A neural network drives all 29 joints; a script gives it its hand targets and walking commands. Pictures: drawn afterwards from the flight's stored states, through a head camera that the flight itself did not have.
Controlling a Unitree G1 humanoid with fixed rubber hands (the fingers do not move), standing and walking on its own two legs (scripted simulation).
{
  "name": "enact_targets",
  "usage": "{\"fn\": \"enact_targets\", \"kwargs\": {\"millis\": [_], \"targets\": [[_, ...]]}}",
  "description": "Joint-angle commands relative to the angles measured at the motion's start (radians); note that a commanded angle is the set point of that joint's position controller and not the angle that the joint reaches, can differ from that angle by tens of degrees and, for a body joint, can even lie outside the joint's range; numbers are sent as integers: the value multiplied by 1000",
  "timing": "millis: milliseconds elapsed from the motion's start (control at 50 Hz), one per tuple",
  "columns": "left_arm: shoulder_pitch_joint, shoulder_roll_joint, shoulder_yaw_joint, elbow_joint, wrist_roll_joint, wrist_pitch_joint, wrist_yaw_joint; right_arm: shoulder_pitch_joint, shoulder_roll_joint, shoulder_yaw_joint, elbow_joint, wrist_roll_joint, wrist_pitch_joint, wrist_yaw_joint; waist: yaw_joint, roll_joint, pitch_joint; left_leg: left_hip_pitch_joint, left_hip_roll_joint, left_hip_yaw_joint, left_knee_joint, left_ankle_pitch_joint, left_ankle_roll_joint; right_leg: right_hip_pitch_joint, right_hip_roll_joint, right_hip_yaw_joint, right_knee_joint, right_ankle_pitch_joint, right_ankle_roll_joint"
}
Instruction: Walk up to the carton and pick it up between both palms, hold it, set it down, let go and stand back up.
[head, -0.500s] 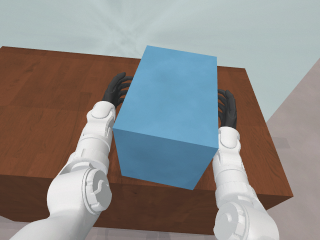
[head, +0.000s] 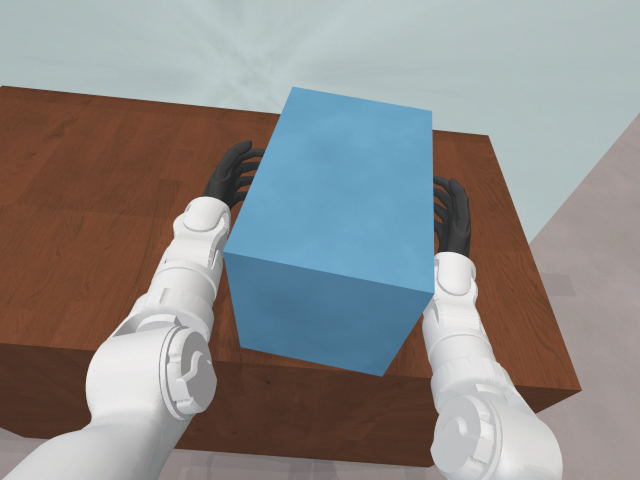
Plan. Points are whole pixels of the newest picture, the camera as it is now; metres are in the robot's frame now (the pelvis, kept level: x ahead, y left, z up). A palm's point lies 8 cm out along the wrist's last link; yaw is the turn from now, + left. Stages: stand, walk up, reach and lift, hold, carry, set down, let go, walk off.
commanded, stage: reach and lift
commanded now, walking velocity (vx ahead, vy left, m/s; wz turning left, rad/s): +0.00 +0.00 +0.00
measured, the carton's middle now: (336, 228) +0.44 -0.07 +0.04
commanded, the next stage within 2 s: none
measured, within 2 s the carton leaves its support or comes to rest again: leaves its support in 0.68 s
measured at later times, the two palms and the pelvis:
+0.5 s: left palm (209, 208) +0.44 +0.10 +0.10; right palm (444, 245) +0.37 -0.19 +0.09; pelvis -0.01 -0.01 +0.00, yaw +1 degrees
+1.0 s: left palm (198, 201) +0.41 +0.11 +0.14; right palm (454, 230) +0.36 -0.19 +0.13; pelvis -0.02 +0.00 +0.00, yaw +1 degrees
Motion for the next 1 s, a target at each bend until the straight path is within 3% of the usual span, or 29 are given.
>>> {"fn": "enact_targets", "kwargs": {"millis": [0,60,80,100,160,220,240,260,300,360,380,400,440,460,480,500,520,540,560,580,600,620,660,680,700,720,760,860,980], "targets": [[-493,-533,-191,0,-2,-73,-72,-526,501,362,49,-68,-55,113,18,92,-465,-4,-51,84,-6,432,-64,369,67,-77,83,368,-28],[-491,-531,-208,-5,-7,-78,-69,-512,486,383,76,-73,-56,107,25,118,-479,-19,-54,87,-21,406,-66,382,61,-76,77,354,-29],[-496,-550,-239,-54,-25,-87,-59,-539,469,399,34,-47,-72,105,16,135,-532,25,-49,72,-11,480,-73,368,73,-86,82,395,-31],[-479,-537,-217,7,-15,-85,-58,-520,481,397,99,-49,-65,103,28,114,-495,14,-51,81,-10,464,-71,366,66,-67,65,389,-35],[-535,-546,-229,-46,-32,-103,-55,-548,513,434,61,-41,-79,97,41,93,-551,-37,-64,85,-13,458,-71,433,57,-53,87,462,-30],[-528,-553,-237,5,-38,-120,-57,-548,500,419,117,-48,-94,88,7,93,-520,-42,-62,78,-23,441,-65,415,53,-50,77,471,-30],[-551,-525,-213,5,-29,-120,-57,-574,500,427,110,-44,-90,88,35,83,-518,-55,-70,82,-45,378,-59,427,50,-46,62,428,-26],[-596,-579,-286,-81,-73,-143,-48,-619,506,429,16,-43,-125,89,20,99,-664,-26,-59,74,-26,438,-74,447,59,-57,91,490,-30],[-549,-577,-263,10,-62,-151,-49,-603,505,449,70,-32,-125,90,25,87,-609,-32,-57,68,-11,464,-70,414,51,-43,84,491,-31],[-602,-600,-297,-58,-83,-162,-49,-571,525,452,104,-28,-121,83,1,92,-655,-4,-59,68,-9,461,-79,415,55,-51,82,487,-33],[-632,-596,-326,-99,-100,-182,-43,-615,531,470,63,-13,-138,83,17,113,-692,-8,-62,68,-2,484,-81,417,59,-47,88,531,-37],[-578,-576,-289,-20,-76,-175,-42,-592,510,482,117,-7,-131,83,31,113,-626,-16,-57,66,-5,493,-80,406,48,-41,79,512,-35],[-608,-611,-318,-68,-102,-177,-35,-654,495,471,60,7,-144,82,8,98,-671,-3,-53,61,-1,474,-79,383,59,-51,74,481,-37],[-611,-579,-290,-12,-87,-173,-39,-644,507,474,94,0,-131,80,32,81,-637,-26,-60,63,-14,432,-69,383,51,-40,62,447,-39],[-647,-608,-345,-100,-115,-185,-34,-635,520,477,81,9,-139,78,8,97,-694,-11,-60,63,-14,431,-74,412,53,-45,77,474,-40],[-638,-585,-300,-1,-104,-174,-38,-623,512,475,156,1,-116,81,27,74,-588,-59,-64,65,-31,356,-68,385,45,-37,63,406,-37],[-653,-608,-331,-63,-125,-175,-41,-621,522,473,104,6,-117,80,2,82,-661,-28,-71,60,-38,348,-68,408,52,-47,64,407,-35],[-679,-640,-376,-131,-149,-187,-31,-655,526,494,62,21,-127,81,17,127,-770,-3,-66,64,-6,435,-87,413,54,-42,81,479,-47],[-685,-624,-354,-36,-139,-184,-25,-670,520,499,127,23,-118,82,16,112,-671,-33,-59,59,-12,414,-78,368,47,-29,68,424,-45],[-674,-631,-394,-94,-161,-193,-23,-676,527,508,60,41,-126,85,7,126,-734,-3,-58,49,-7,434,-79,378,55,-36,77,469,-42],[-622,-613,-369,-20,-146,-180,-26,-669,520,502,91,44,-111,83,9,114,-667,-15,-62,54,-10,429,-80,359,52,-28,67,446,-42],[-658,-640,-375,-80,-154,-179,-22,-702,513,526,54,67,-108,84,27,113,-692,0,-64,49,-9,426,-73,370,56,-35,74,430,-42],[-684,-661,-390,-83,-163,-146,-28,-692,526,506,86,62,-71,79,0,112,-622,15,-60,53,-14,385,-78,330,61,-45,55,361,-45],[-661,-683,-393,-128,-166,-139,-22,-691,514,530,57,90,-63,86,27,129,-666,49,-59,51,-12,407,-84,339,66,-41,60,368,-50],[-641,-673,-367,-57,-162,-118,-20,-696,494,543,93,107,-40,91,42,94,-591,26,-56,48,-22,394,-68,329,62,-34,46,309,-49],[-673,-696,-425,-144,-202,-126,-22,-738,520,547,-21,110,-51,87,6,90,-695,48,-62,40,-3,403,-73,332,67,-45,65,364,-46],[-605,-708,-391,-65,-184,-100,-11,-754,495,592,-6,141,-22,99,65,110,-637,42,-63,42,3,426,-72,313,66,-25,60,329,-49],[-698,-726,-430,-218,-227,-55,-8,-770,528,600,-73,163,55,98,27,79,-661,45,-67,36,2,373,-61,344,65,-20,75,322,-39],[-623,-748,-438,-314,-222,57,-15,-762,536,663,-159,241,139,98,39,55,-634,33,-74,34,-7,388,-58,438,81,-12,98,374,-24]]}}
